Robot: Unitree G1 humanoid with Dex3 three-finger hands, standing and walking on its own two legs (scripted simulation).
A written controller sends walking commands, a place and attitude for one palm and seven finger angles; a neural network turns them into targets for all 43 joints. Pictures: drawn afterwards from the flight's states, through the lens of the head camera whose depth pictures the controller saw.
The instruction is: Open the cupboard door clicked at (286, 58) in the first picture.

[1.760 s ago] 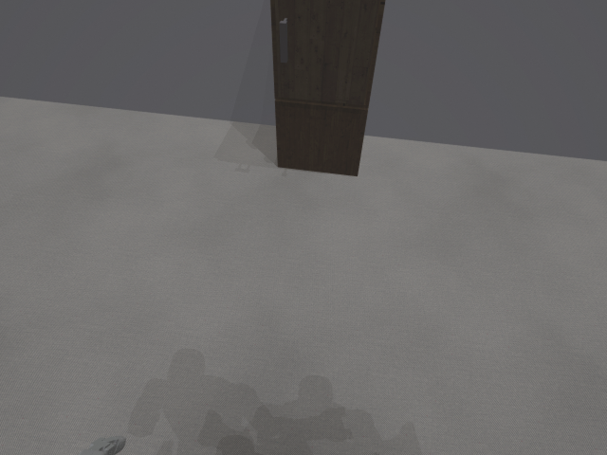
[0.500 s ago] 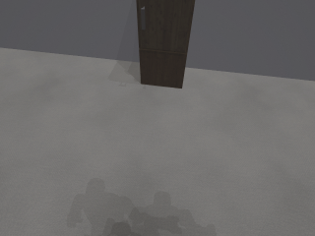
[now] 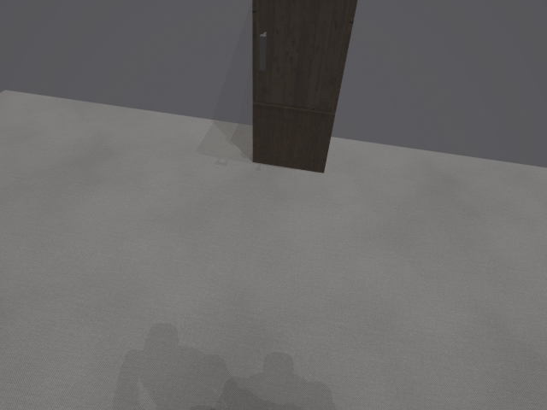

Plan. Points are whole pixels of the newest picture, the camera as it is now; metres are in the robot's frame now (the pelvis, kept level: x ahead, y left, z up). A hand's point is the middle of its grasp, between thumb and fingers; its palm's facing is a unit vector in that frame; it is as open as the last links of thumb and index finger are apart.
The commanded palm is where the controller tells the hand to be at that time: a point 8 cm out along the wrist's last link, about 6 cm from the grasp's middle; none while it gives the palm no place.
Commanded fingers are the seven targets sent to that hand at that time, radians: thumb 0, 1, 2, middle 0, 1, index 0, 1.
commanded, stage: walk to a spot facing it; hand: left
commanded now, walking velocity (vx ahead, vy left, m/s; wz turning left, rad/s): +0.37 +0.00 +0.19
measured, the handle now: (263, 51) +1.58 +0.14 -0.09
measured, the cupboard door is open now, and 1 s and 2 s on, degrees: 0 0 0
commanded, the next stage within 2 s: turn to face it in 1.40 s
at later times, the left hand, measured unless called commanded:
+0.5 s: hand (189, 338) +0.30 +0.18 -0.18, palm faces -0.03 -0.99 -0.14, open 7.4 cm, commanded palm none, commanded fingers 0.00 0.90 0.90 -0.20 -0.30 -0.20 -0.30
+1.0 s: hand (180, 325) +0.33 +0.21 -0.20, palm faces +0.24 -0.96 -0.14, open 7.3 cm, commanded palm none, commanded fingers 0.00 0.90 0.90 -0.20 -0.30 -0.20 -0.30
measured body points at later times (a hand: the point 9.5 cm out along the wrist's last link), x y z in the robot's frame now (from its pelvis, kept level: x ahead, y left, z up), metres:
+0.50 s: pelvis +0.19 +0.01 -0.01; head +0.23 +0.02 +0.43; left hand +0.30 +0.24 -0.17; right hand +0.02 -0.17 -0.14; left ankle +0.00 +0.11 -0.74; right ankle +0.32 -0.09 -0.72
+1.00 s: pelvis +0.43 +0.05 -0.02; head +0.44 +0.09 +0.43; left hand +0.32 +0.26 -0.18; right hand +0.58 -0.16 -0.14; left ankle +0.51 +0.16 -0.74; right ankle +0.33 -0.09 -0.74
